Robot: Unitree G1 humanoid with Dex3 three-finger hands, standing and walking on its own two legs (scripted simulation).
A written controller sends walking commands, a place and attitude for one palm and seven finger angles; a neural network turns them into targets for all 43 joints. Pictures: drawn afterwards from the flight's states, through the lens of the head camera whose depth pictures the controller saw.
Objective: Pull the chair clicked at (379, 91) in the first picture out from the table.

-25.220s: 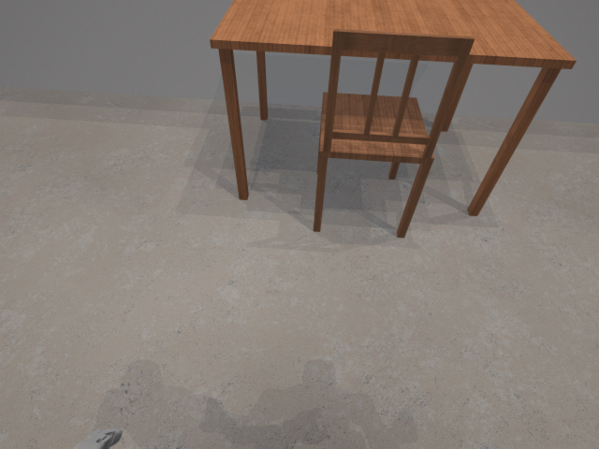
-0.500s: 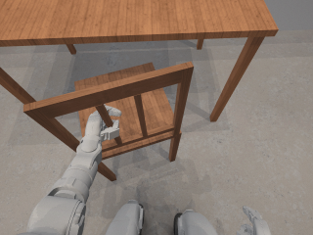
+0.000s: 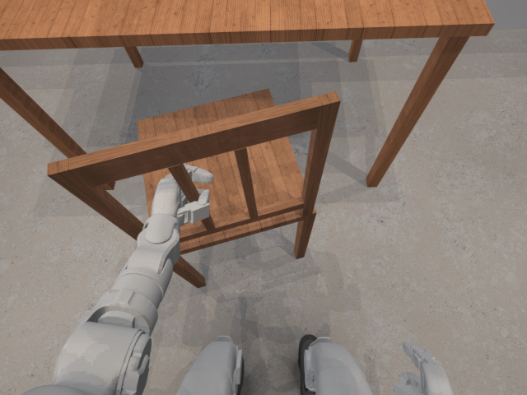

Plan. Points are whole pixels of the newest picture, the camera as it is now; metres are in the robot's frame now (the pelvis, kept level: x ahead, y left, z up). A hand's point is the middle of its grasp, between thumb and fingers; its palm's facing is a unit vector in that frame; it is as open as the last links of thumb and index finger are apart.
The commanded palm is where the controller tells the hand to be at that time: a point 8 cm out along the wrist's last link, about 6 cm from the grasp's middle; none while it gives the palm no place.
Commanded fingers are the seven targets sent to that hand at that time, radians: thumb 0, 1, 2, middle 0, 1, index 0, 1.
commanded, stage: step backward, pulling the chair out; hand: left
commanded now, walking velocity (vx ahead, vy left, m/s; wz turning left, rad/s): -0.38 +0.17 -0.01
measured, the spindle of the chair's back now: (195, 200) +0.42 +0.13 -0.09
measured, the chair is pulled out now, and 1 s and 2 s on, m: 0.19 0.33 0.50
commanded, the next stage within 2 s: none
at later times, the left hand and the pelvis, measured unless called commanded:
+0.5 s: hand (188, 249) +0.32 +0.12 -0.05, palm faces -0.04 -0.98 -0.17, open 5.1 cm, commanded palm +0.32 +0.18 -0.05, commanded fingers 0.00 0.90 0.90 -0.50 -1.45 -0.50 -1.45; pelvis -0.07 +0.02 +0.02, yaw +0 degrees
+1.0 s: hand (178, 293) +0.25 +0.13 -0.05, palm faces -0.07 -0.98 -0.19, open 5.2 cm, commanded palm +0.25 +0.18 -0.05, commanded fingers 0.00 0.90 0.90 -0.50 -1.45 -0.50 -1.45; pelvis -0.14 +0.03 +0.01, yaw -3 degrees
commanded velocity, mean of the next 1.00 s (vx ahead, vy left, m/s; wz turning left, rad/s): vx -0.38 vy -0.05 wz -0.03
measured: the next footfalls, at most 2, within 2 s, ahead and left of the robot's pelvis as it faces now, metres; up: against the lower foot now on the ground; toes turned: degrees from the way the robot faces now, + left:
left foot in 0.12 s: -0.04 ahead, +0.21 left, +0.00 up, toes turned +3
right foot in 0.36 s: -0.02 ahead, -0.09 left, +0.00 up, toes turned -3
